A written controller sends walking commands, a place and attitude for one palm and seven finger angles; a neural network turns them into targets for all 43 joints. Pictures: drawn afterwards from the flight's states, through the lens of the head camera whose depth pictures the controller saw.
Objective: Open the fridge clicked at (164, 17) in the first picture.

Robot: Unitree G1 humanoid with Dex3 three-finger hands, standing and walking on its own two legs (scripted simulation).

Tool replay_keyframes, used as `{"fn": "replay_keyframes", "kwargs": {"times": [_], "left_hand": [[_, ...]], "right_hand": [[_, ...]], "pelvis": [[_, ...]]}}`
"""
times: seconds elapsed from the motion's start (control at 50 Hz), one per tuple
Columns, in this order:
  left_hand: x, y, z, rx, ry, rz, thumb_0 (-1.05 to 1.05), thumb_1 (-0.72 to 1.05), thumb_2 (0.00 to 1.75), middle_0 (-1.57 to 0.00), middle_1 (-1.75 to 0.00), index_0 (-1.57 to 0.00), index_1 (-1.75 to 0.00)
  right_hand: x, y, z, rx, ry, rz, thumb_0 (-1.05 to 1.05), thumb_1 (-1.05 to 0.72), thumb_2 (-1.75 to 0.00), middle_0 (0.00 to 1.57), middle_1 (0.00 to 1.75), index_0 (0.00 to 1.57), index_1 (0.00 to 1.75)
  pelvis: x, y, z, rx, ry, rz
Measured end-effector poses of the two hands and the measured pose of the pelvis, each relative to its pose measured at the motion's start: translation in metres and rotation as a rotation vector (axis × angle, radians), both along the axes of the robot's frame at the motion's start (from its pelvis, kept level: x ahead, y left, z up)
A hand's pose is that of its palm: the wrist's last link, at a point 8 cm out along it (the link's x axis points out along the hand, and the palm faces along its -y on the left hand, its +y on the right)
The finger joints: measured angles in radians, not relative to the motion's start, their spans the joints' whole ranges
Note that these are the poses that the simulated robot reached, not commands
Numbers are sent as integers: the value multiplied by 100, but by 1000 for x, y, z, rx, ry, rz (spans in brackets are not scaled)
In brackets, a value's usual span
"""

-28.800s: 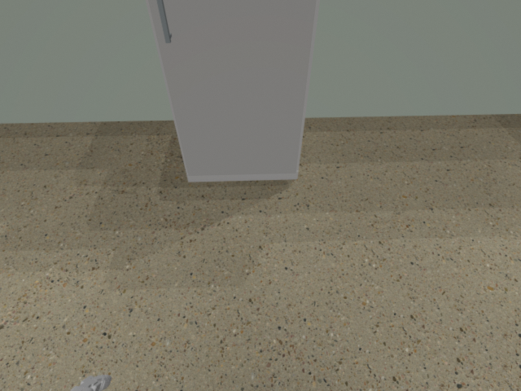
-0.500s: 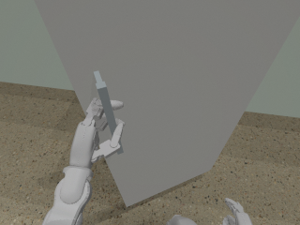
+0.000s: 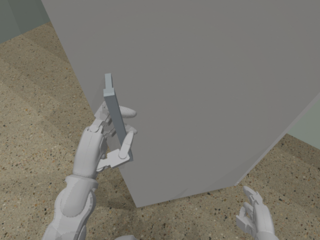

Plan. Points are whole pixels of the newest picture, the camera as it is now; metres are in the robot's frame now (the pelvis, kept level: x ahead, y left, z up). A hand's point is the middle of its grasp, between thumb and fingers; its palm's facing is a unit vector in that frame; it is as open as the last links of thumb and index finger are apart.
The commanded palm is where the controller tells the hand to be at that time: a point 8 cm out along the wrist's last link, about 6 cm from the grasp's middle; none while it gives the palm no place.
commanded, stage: walk backward, drawing the door open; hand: left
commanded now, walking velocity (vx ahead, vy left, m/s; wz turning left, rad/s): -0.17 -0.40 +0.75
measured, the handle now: (121, 126) +0.32 +0.09 +0.14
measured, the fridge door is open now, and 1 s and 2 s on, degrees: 50 84 76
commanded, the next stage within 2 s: stop walking and hold the door back in 0.74 s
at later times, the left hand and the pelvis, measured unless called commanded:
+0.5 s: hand (172, 230) +0.13 -0.01 +0.14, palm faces +0.39 -0.89 -0.24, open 6.4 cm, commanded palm +0.09 +0.03 +0.14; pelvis -0.08 -0.24 -0.01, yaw +23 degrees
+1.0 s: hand out of the picture +0.05 -0.11 +0.14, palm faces +0.80 -0.53 -0.28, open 5.8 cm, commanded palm +0.01 -0.06 +0.13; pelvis -0.05 -0.45 +0.01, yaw +42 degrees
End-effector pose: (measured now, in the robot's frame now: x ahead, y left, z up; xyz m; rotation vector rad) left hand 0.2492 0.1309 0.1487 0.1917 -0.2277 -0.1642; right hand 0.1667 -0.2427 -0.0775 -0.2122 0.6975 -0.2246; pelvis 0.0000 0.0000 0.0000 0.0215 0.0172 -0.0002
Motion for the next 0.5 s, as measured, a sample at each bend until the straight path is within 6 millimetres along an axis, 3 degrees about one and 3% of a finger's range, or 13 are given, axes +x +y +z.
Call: {"fn": "replay_keyframes", "kwargs": {"times": [0.06, 0.18, 0.26, 0.34, 0.44, 0.5], "left_hand": [[-17, -9, -6, -17, -60, 44, -4, 67, 84, -45, -137, -21, -125], [-52, -28, -2, 16, -33, 200, -4, 68, 83, -46, -137, -21, -126], [-79, -48, -2, 14, -27, 340, -4, 69, 83, -45, -136, -22, -129], [-106, -69, -3, 34, -55, 487, -4, 68, 83, -45, -137, -24, -131], [-138, -90, 1, 48, -18, 543, -3, 67, 81, -45, -139, -27, -133], [-155, -101, -1, 44, -51, 547, -4, 66, 80, -46, -139, -27, -132]], "right_hand": [[3, -10, -3, -14, -51, 60, 2, -91, -89, 20, 30, 20, 30], [-20, -32, -7, 42, 61, 238, 1, -91, -89, 20, 30, 20, 30], [-27, -64, -23, 91, 112, 304, 2, -90, -89, 20, 30, 20, 30], [-20, -104, -42, 92, 140, 339, 2, -90, -89, 20, 30, 20, 30], [-11, -144, -26, 35, 117, 340, 2, -91, -89, 20, 30, 20, 30], [-5, -160, -18, -6, 59, 380, 2, -91, -89, 20, 30, 20, 30]], "pelvis": [[-18, -21, -13, 14, -4, 31], [-49, -88, 2, -35, -46, 149], [-54, -138, -4, -64, -48, 214], [-61, -184, -16, -46, -58, 275], [-73, -217, -5, -9, -67, 354], [-77, -235, -13, -25, -41, 407]]}}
